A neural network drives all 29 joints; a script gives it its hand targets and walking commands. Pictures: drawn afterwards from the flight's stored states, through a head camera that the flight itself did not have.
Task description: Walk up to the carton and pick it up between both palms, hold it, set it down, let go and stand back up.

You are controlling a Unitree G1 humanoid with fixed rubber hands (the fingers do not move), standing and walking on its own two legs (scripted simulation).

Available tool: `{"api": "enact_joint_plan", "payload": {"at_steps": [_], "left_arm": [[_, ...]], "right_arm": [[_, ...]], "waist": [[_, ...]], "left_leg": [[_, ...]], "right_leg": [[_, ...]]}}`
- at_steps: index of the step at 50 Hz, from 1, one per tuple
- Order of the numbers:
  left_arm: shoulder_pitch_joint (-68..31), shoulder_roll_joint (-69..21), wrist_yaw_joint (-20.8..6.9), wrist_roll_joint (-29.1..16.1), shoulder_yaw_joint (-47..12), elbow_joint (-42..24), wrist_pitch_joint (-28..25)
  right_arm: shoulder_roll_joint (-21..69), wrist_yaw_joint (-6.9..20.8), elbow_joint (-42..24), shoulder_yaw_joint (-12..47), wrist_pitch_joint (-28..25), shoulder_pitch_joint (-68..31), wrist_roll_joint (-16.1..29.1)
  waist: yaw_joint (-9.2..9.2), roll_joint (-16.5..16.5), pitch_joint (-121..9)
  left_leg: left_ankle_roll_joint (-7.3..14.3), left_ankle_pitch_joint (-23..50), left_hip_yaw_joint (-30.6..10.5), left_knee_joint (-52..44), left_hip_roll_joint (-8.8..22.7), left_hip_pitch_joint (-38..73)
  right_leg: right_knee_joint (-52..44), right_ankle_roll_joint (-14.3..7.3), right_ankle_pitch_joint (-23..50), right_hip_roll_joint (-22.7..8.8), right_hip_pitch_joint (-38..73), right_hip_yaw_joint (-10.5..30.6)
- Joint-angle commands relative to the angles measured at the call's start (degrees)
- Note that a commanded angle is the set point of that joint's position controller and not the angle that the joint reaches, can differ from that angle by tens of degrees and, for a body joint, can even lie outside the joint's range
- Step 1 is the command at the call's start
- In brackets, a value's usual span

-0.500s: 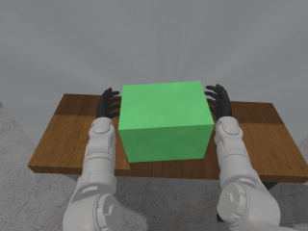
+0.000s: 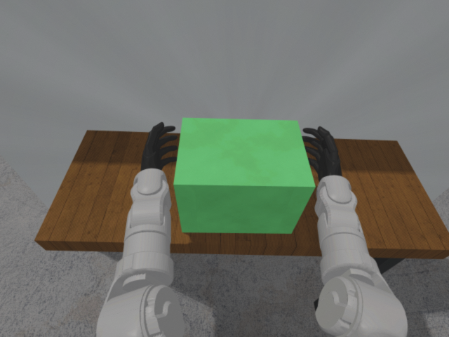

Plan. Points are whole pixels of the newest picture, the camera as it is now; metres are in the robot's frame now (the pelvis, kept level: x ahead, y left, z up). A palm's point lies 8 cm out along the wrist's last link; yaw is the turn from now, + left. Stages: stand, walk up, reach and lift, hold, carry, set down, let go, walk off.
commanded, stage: set down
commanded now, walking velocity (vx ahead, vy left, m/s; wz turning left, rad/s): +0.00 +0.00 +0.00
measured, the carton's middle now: (238, 177) +0.43 -0.01 +0.03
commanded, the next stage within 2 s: none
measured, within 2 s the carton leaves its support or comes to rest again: rests again in 0.48 s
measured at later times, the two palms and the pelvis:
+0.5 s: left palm (152, 166) +0.41 +0.16 +0.07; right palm (322, 167) +0.42 -0.16 +0.08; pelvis +0.00 +0.00 +0.00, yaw -2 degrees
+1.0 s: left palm (123, 159) +0.41 +0.21 +0.09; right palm (341, 150) +0.44 -0.20 +0.11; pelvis -0.02 -0.01 -0.02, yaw +1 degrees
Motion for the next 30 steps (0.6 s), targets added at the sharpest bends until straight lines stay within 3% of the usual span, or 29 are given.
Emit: {"api": "enact_joint_plan", "payload": {"at_steps": [1,11,17,19,21,24,30], "left_arm": [[-19.13,-14.67,-3.32,0.31,-11.58,1.31,-0.38],[-17.71,-12.34,-2.94,0.53,-10.34,1.58,-1.01],[-19.71,-0.35,0.68,-0.97,-7.87,1.6,-3.04],[-22.04,5.38,3.23,-3.47,-8.97,2.93,-4.51],[-24.39,9.28,6.44,-8.39,-12.85,4.83,-6.3],[-27.58,12.24,9.34,-14.18,-16.42,10.19,-9.3],[-31.38,18.21,10.07,-21.97,-20.98,21.63,-13.04]], "right_arm": [[21.37,7.86,0.5,15.55,-1.07,-23.11,-2.17],[18.34,7.77,0.53,13.93,-0.39,-20.86,-2.59],[6.13,5.1,1.36,12.54,-0.44,-20.56,0.49],[-0.19,3.03,2.24,13.29,-0.66,-22.19,3.75],[-5.27,0.66,4.97,16.98,-0.91,-25.18,9.97],[-9.13,-1.45,8.67,23.12,-0.91,-29.46,17.79],[-18.59,-4.37,16.99,29.9,-2.23,-35.15,28.39]], "waist": [[2.56,-1.12,-21.36],[2.16,-1.02,-20.29],[2.55,-0.93,-21.19],[2.74,-0.49,-24.04],[2.49,0.67,-28.22],[3.72,1.16,-35.55],[4.28,0.1,-43.02]], "left_leg": [[1.38,12.63,3.01,0.27,-1.48,3.73],[1.23,13.39,3.09,0.72,-1.58,4.37],[1.35,12.64,3.35,0.92,-1.79,2.41],[1.15,11.1,3.18,1.13,-1.75,0.77],[0.5,12.72,2.41,3.16,-1.34,-0.71],[-0.22,13.72,1.59,5.72,-0.94,-4.59],[-2.8,20.04,0.51,10.97,-0.15,-5.01]], "right_leg": [[1.18,3.47,15.16,0.21,10.48,-4.35],[1.18,3.38,14.33,0.41,9.04,-4.06],[1.42,3.57,14.5,0.28,8.68,-2.77],[1.54,3.31,13.56,0.51,7.62,-2.04],[2.06,2.31,15.36,1.05,5.66,-1.0],[3.47,0.77,16.42,1.27,4.02,0.13],[5.6,-0.24,19.62,2.36,0.65,0.28]]}}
